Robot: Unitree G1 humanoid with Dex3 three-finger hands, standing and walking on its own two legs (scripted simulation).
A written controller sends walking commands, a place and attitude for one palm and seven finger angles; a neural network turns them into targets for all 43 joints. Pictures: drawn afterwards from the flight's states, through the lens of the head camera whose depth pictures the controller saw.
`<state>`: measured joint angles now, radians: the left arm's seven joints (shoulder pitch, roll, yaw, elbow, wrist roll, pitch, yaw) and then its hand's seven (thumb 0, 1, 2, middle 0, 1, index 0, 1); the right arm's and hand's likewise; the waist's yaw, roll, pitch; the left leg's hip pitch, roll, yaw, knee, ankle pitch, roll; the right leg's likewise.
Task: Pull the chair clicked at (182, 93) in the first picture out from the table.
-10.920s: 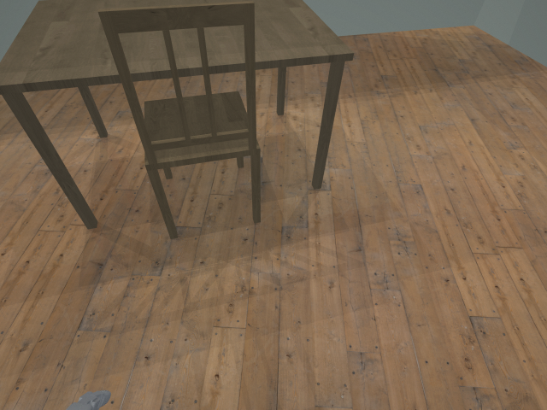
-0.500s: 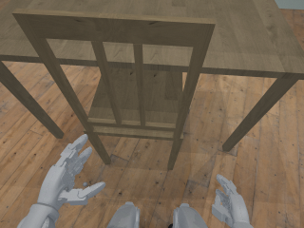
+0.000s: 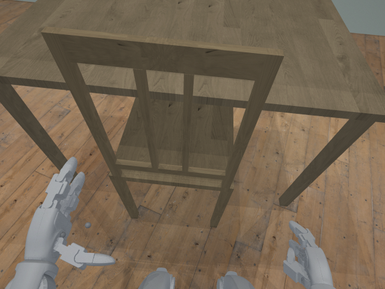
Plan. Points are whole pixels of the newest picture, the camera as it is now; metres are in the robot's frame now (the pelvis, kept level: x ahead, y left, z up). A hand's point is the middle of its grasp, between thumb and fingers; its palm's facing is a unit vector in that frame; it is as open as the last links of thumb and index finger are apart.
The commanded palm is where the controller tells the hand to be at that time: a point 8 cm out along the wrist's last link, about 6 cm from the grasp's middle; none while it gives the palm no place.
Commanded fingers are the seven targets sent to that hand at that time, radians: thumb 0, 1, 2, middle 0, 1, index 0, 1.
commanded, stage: raise the hand toward the chair's back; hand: left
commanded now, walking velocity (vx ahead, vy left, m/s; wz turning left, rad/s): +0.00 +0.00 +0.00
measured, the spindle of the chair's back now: (149, 128) +0.47 +0.13 +0.02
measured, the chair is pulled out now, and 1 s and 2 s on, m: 0.00 0.00 0.00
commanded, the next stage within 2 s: aim the fingers beside a spindle in 0.84 s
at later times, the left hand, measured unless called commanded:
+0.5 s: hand (93, 211) +0.25 +0.20 +0.04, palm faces -0.07 -1.00 -0.06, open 16.9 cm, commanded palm +0.23 +0.26 +0.05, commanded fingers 0.00 -0.50 0.30 -0.06 -0.08 -0.06 -0.08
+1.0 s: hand (91, 215) +0.24 +0.20 +0.04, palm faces -0.03 -1.00 -0.05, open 16.9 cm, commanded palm +0.23 +0.25 +0.04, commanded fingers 0.00 -0.50 0.30 -0.06 -0.08 -0.06 -0.08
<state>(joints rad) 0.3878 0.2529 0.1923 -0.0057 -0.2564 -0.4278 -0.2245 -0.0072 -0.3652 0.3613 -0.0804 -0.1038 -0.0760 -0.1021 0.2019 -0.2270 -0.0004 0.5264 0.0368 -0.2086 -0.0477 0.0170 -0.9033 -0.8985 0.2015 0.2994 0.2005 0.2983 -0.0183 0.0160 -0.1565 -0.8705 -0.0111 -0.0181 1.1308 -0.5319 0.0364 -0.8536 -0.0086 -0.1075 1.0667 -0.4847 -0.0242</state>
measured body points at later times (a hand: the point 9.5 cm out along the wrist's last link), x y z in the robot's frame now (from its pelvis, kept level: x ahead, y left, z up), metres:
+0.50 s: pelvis +0.01 +0.00 +0.01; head +0.08 +0.01 +0.46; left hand +0.25 +0.25 +0.05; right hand +0.17 -0.25 -0.07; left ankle +0.01 +0.09 -0.66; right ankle +0.02 -0.11 -0.66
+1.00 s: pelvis +0.00 +0.00 +0.01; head +0.07 +0.01 +0.45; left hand +0.24 +0.26 +0.05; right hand +0.18 -0.24 -0.07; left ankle +0.01 +0.09 -0.66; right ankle +0.02 -0.11 -0.66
